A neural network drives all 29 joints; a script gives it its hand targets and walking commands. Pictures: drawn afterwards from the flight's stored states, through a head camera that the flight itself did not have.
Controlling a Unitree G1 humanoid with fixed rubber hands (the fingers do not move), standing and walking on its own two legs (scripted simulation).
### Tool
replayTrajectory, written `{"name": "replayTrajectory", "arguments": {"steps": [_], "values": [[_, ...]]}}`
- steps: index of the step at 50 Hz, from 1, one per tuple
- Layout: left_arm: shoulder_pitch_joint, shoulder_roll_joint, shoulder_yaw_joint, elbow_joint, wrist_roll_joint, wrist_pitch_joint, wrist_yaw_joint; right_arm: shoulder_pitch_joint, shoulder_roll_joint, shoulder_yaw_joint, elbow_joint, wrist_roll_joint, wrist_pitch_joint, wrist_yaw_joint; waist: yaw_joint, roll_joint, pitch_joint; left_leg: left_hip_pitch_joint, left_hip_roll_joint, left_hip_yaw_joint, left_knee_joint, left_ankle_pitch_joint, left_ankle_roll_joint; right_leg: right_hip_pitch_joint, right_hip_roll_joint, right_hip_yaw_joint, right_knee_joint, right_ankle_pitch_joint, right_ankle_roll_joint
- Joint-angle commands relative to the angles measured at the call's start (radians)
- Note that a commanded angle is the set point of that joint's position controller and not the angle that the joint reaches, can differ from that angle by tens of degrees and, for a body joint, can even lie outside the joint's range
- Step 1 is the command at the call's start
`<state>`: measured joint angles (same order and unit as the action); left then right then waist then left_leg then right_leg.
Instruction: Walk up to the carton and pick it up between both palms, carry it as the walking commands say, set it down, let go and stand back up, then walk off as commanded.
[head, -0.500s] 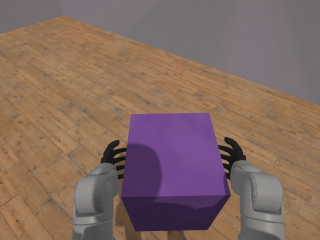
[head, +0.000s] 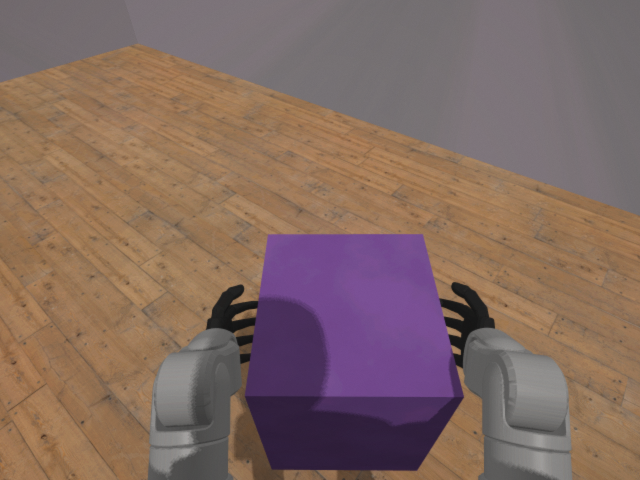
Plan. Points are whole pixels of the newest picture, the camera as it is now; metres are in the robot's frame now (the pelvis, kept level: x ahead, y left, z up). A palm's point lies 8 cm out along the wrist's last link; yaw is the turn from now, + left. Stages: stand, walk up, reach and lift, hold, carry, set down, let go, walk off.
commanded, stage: carry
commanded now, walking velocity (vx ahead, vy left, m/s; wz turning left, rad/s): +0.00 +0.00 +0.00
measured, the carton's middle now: (344, 355) +0.30 +0.00 +0.01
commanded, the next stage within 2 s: none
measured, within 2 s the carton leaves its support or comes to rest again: neither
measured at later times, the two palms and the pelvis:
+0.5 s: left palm (239, 317) +0.31 +0.14 +0.08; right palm (473, 317) +0.32 -0.15 +0.08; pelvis +0.03 -0.01 +0.00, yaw +0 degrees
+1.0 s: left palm (243, 316) +0.32 +0.13 +0.07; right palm (472, 318) +0.32 -0.15 +0.07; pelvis +0.04 -0.01 +0.00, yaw +0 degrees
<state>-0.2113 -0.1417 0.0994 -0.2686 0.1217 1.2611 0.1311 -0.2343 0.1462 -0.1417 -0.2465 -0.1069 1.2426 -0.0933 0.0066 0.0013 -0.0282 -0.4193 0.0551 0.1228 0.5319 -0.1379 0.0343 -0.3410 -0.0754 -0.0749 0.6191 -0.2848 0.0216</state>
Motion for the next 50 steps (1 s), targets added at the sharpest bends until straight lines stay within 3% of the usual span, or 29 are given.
{"name": "replayTrajectory", "arguments": {"steps": [1, 4, 9, 15, 16, 17, 18, 19, 20, 22, 26, 27, 28, 32, 36, 37, 40, 41, 44, 45, 48, 50], "values": [[-0.627, -0.934, -0.668, -0.104, -0.441, -0.042, -0.285, -0.508, 0.937, 0.693, -0.057, 0.418, -0.01, 0.264, -0.005, 0.037, -0.33, 0.146, 0.087, -0.145, -0.178, -0.322, -0.018, -0.025, -0.021, 0.065, -0.177, -0.211, -0.054], [-0.63, -0.931, -0.66, -0.104, -0.438, -0.05, -0.284, -0.499, 0.936, 0.686, -0.046, 0.409, -0.019, 0.261, -0.005, 0.016, -0.342, 0.162, 0.092, -0.154, -0.165, -0.293, -0.01, -0.025, -0.028, 0.072, -0.18, -0.188, -0.053], [-0.626, -0.927, -0.648, -0.088, -0.427, -0.061, -0.282, -0.504, 0.932, 0.676, -0.033, 0.401, -0.03, 0.258, -0.004, 0.033, -0.356, 0.164, 0.1, -0.157, -0.163, -0.275, -0.004, -0.01, -0.032, 0.069, -0.169, -0.146, -0.051], [-0.602, -0.917, -0.643, -0.09, -0.415, -0.091, -0.277, -0.484, 0.926, 0.675, -0.036, 0.391, -0.058, 0.253, -0.002, 0.028, -0.401, 0.197, 0.111, -0.158, -0.129, -0.13, 0.004, 0.025, -0.045, 0.074, -0.151, -0.042, -0.047], [-0.598, -0.905, -0.621, -0.06, -0.395, -0.101, -0.276, -0.467, 0.917, 0.647, 0.011, 0.367, -0.067, 0.253, -0.002, 0.032, -0.406, 0.199, 0.11, -0.151, -0.113, -0.097, 0.004, 0.029, -0.052, 0.078, -0.153, -0.019, -0.046], [-0.605, -0.914, -0.647, -0.102, -0.416, -0.101, -0.275, -0.477, 0.926, 0.676, -0.039, 0.39, -0.065, 0.252, -0.001, 0.025, -0.412, 0.215, 0.108, -0.145, -0.103, -0.062, 0.003, 0.029, -0.052, 0.078, -0.151, -0.004, -0.047], [-0.587, -0.898, -0.607, -0.034, -0.381, -0.113, -0.275, -0.451, 0.911, 0.631, 0.038, 0.352, -0.077, 0.253, -0.001, 0.023, -0.415, 0.222, 0.11, -0.141, -0.087, -0.015, 0.006, 0.031, -0.055, 0.078, -0.151, 0.016, -0.046], [-0.604, -0.906, -0.637, -0.089, -0.406, -0.115, -0.274, -0.468, 0.923, 0.664, -0.019, 0.378, -0.079, 0.252, 0.0, 0.01, -0.423, 0.225, 0.106, -0.133, -0.072, 0.015, 0.003, 0.038, -0.056, 0.08, -0.151, 0.028, -0.047], [-0.568, -0.891, -0.593, -0.008, -0.368, -0.127, -0.276, -0.446, 0.902, 0.623, 0.047, 0.34, -0.091, 0.251, 0.0, 0.009, -0.427, 0.236, 0.106, -0.128, -0.059, 0.048, 0.005, 0.032, -0.06, 0.083, -0.151, 0.047, -0.047], [-0.582, -0.9, -0.618, -0.058, -0.388, -0.136, -0.275, -0.464, 0.911, 0.654, -0.01, 0.361, -0.099, 0.249, 0.001, 0.0, -0.437, 0.241, 0.108, -0.127, -0.043, 0.108, 0.006, 0.046, -0.061, 0.079, -0.136, 0.091, -0.047], [-0.555, -0.881, -0.582, -0.002, -0.355, -0.171, -0.275, -0.44, 0.891, 0.621, 0.043, 0.328, -0.133, 0.248, 0.003, -0.008, -0.459, 0.245, 0.117, -0.12, -0.017, 0.185, 0.009, 0.079, -0.064, 0.074, -0.109, 0.17, -0.046], [-0.558, -0.879, -0.574, 0.013, -0.345, -0.182, -0.273, -0.43, 0.89, 0.605, 0.07, 0.316, -0.143, 0.247, 0.003, 0.005, -0.459, 0.246, 0.117, -0.119, -0.018, 0.187, 0.009, 0.079, -0.064, 0.074, -0.105, 0.166, -0.047], [-0.572, -0.89, -0.612, -0.053, -0.378, -0.181, -0.273, -0.44, 0.902, 0.644, 0.005, 0.346, -0.144, 0.246, 0.003, 0.003, -0.457, 0.246, 0.118, -0.122, -0.016, 0.185, 0.009, 0.081, -0.062, 0.072, -0.104, 0.164, -0.048], [-0.541, -0.862, -0.56, 0.033, -0.325, -0.21, -0.271, -0.407, 0.873, 0.596, 0.09, 0.297, -0.172, 0.246, 0.003, 0.005, -0.445, 0.242, 0.12, -0.123, -0.029, 0.127, 0.01, 0.064, -0.062, 0.073, -0.12, 0.105, -0.046], [-0.545, -0.869, -0.587, -0.011, -0.344, -0.227, -0.267, -0.415, 0.883, 0.623, 0.041, 0.317, -0.19, 0.24, 0.001, 0.012, -0.452, 0.243, 0.122, -0.127, -0.045, 0.094, 0.007, 0.061, -0.057, 0.066, -0.12, 0.058, -0.046], [-0.527, -0.855, -0.549, 0.053, -0.31, -0.238, -0.267, -0.397, 0.866, 0.582, 0.108, 0.282, -0.201, 0.24, 0.002, 0.025, -0.448, 0.242, 0.124, -0.128, -0.05, 0.084, 0.007, 0.057, -0.057, 0.068, -0.123, 0.051, -0.046], [-0.536, -0.85, -0.55, 0.045, -0.309, -0.258, -0.264, -0.409, 0.86, 0.584, 0.096, 0.28, -0.222, 0.237, -0.001, 0.012, -0.437, 0.234, 0.121, -0.127, -0.054, 0.058, 0.006, 0.051, -0.058, 0.067, -0.13, 0.029, -0.044], [-0.534, -0.856, -0.579, 0.0, -0.332, -0.254, -0.262, -0.411, 0.867, 0.616, 0.046, 0.305, -0.218, 0.235, -0.001, 0.013, -0.436, 0.234, 0.119, -0.127, -0.052, 0.065, 0.004, 0.048, -0.058, 0.069, -0.13, 0.033, -0.044], [-0.513, -0.833, -0.531, 0.075, -0.289, -0.273, -0.259, -0.382, 0.843, 0.564, 0.132, 0.261, -0.235, 0.235, 0.0, 0.018, -0.44, 0.237, 0.121, -0.128, -0.054, 0.06, 0.004, 0.045, -0.058, 0.068, -0.129, 0.028, -0.041], [-0.539, -0.841, -0.57, 0.001, -0.322, -0.272, -0.259, -0.408, 0.849, 0.603, 0.055, 0.292, -0.235, 0.233, -0.001, 0.013, -0.434, 0.236, 0.122, -0.129, -0.056, 0.051, 0.003, 0.047, -0.056, 0.065, -0.128, 0.025, -0.042], [-0.503, -0.825, -0.527, 0.074, -0.285, -0.283, -0.257, -0.382, 0.834, 0.564, 0.121, 0.259, -0.248, 0.231, 0.0, 0.012, -0.436, 0.23, 0.121, -0.128, -0.059, 0.047, 0.003, 0.051, -0.059, 0.066, -0.132, 0.025, -0.04], [-0.519, -0.834, -0.553, 0.025, -0.308, -0.284, -0.255, -0.394, 0.839, 0.588, 0.075, 0.28, -0.247, 0.229, 0.0, 0.012, -0.437, 0.235, 0.12, -0.126, -0.056, 0.052, 0.001, 0.05, -0.059, 0.065, -0.127, 0.026, -0.04]]}}
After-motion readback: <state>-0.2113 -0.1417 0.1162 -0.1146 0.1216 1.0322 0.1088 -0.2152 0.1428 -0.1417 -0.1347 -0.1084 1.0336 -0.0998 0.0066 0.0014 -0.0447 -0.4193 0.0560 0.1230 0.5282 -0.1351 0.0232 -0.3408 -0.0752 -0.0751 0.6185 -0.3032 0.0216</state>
